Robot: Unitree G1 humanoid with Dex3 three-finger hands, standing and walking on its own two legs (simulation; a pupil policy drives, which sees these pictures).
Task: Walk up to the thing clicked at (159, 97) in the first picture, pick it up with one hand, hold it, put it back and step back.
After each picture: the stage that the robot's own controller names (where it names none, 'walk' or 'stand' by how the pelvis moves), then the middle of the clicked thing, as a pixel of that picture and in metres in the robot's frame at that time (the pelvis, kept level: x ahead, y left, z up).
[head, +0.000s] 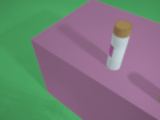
stand; out of the picture +0.36 -0.35 -0.08
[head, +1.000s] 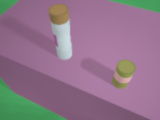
rise first; (122, 74) +0.40 -0.13 -0.05
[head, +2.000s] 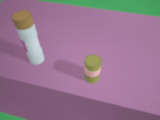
stand; (92, 69) +0.44 -0.02 -0.04
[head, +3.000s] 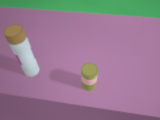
stand; (89, 77) +0.42 -0.01 -0.07
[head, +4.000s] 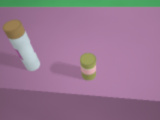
walk; (88, 67) +0.46 +0.01 -0.06
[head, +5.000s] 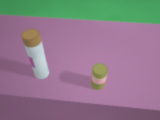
stand; (98, 77) +0.45 -0.06 -0.08
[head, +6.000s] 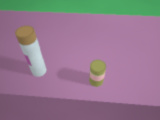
stand; (97, 73) +0.45 -0.05 -0.08
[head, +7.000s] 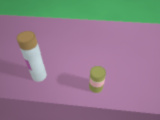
stand; (96, 79) +0.43 -0.05 -0.08
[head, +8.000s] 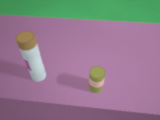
stand; (96, 80) +0.43 -0.04 -0.08
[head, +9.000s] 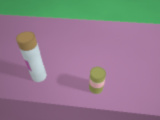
stand; (96, 80) +0.43 -0.05 -0.08
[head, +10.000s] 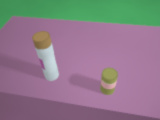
rise first; (108, 81) +0.43 -0.07 -0.08
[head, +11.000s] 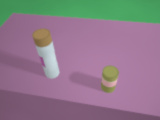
go down; (109, 79) +0.44 -0.08 -0.08
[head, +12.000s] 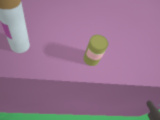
go down; (94, 51) +0.46 -0.09 -0.02
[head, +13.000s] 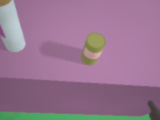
approach; (92, 50) +0.45 -0.08 +0.00
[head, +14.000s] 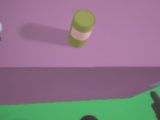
close in; (80, 30) +0.48 -0.07 +0.04
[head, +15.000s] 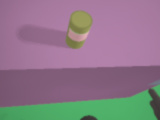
lift; (77, 31) +0.48 -0.07 +0.04
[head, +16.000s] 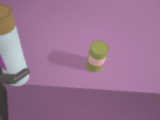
lift; (96, 57) +0.45 -0.08 +0.00
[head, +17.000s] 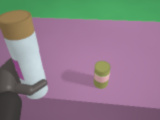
lift; (101, 75) +0.45 -0.07 -0.05
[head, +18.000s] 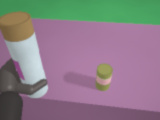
hold; (103, 77) +0.45 -0.08 -0.06
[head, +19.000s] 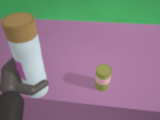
hold; (102, 78) +0.45 -0.08 -0.07
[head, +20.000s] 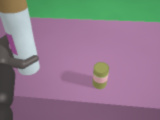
crouch; (100, 76) +0.45 -0.08 -0.07
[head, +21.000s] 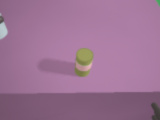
lower; (83, 63) +0.45 -0.07 -0.05
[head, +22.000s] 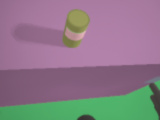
lower; (74, 30) +0.48 -0.07 +0.03
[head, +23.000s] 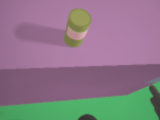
lower; (76, 29) +0.48 -0.07 +0.04
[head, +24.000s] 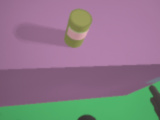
lower; (76, 29) +0.48 -0.07 +0.04
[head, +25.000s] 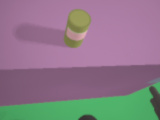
lower; (76, 30) +0.48 -0.07 +0.03
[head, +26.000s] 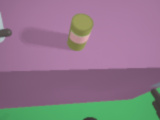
open; (79, 33) +0.48 -0.07 +0.03
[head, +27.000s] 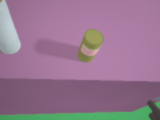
sink last; (89, 46) +0.46 -0.08 +0.01
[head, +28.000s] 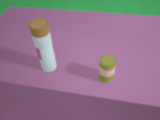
stand; (106, 69) +0.46 -0.07 -0.03
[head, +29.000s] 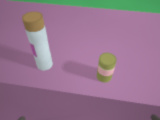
stand; (105, 68) +0.45 -0.07 -0.02
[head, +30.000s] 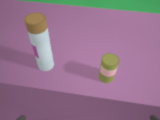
stand; (108, 68) +0.44 -0.08 -0.01
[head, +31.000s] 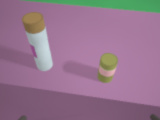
stand; (106, 68) +0.44 -0.08 -0.02
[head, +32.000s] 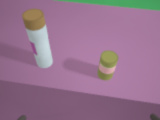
stand; (107, 66) +0.45 -0.08 -0.02
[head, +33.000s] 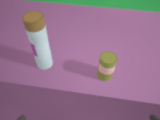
stand; (106, 66) +0.45 -0.08 -0.02
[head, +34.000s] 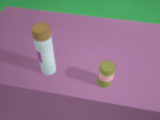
stand; (105, 74) +0.45 -0.08 -0.06
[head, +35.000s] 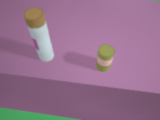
walk; (104, 58) +0.48 -0.08 -0.07
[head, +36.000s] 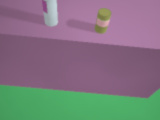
walk; (102, 21) +0.72 -0.10 -0.06
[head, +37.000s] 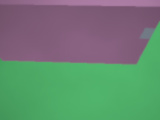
stand; out of the picture +1.03 +0.03 -0.05
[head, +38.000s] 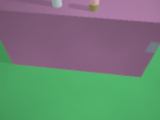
stand; (94, 2) +1.06 -0.05 -0.08
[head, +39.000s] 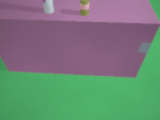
stand; (84, 6) +1.08 -0.01 -0.08
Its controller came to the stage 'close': yes
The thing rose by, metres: 0.00
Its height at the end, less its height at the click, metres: +0.00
